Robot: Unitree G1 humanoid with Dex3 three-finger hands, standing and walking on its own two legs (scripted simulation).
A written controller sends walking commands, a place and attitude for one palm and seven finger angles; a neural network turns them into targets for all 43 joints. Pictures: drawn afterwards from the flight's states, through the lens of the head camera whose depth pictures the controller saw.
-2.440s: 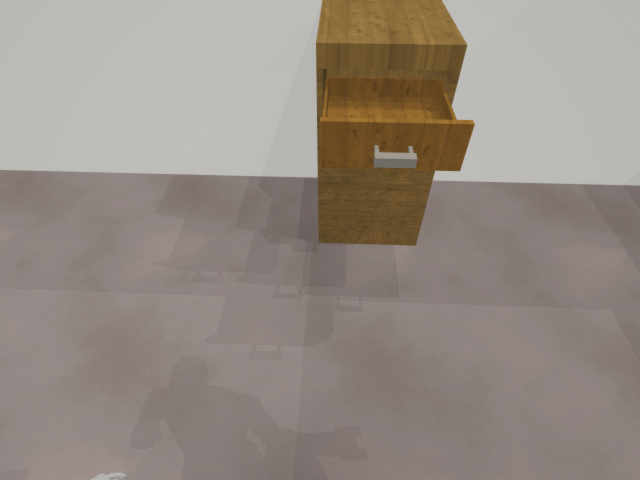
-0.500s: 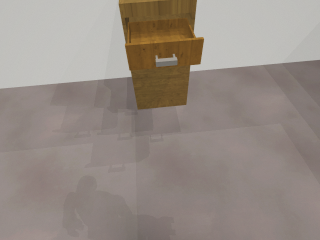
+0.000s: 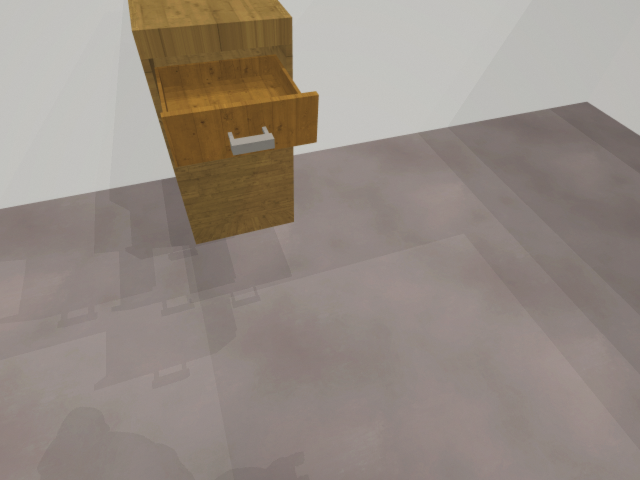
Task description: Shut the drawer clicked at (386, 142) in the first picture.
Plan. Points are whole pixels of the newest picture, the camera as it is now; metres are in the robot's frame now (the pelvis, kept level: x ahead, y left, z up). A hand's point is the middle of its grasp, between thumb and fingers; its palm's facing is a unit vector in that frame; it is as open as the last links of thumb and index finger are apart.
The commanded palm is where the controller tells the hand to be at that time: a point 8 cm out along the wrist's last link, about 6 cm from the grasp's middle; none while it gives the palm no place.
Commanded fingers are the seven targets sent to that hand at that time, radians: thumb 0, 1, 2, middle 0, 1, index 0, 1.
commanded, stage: walk to a spot facing it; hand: left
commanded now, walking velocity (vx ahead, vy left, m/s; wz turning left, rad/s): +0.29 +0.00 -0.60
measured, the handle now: (250, 138) +0.85 +0.25 -0.08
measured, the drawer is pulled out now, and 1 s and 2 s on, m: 0.30 0.30 0.30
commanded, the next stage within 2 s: turn to face it in 1.00 s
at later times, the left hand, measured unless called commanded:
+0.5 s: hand (317, 360) +0.35 +0.03 -0.18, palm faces -0.40 -0.90 -0.18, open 7.3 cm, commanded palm none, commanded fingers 0.00 0.90 0.90 -0.20 -0.30 -0.20 -0.30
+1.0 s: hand (297, 363) +0.34 +0.07 -0.18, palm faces -0.32 -0.93 -0.16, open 7.3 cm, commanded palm none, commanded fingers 0.00 0.90 0.90 -0.20 -0.30 -0.20 -0.30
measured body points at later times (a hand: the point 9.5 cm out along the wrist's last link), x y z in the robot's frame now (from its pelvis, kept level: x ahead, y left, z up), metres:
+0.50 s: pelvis +0.14 -0.08 -0.03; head +0.19 -0.10 +0.42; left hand +0.37 +0.08 -0.16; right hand -0.05 -0.26 -0.16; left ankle +0.04 +0.10 -0.64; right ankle +0.22 -0.18 -0.74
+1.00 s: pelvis +0.32 -0.12 +0.00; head +0.33 -0.10 +0.45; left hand +0.36 +0.12 -0.17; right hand +0.34 -0.38 -0.12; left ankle +0.39 -0.04 -0.74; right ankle +0.22 -0.18 -0.73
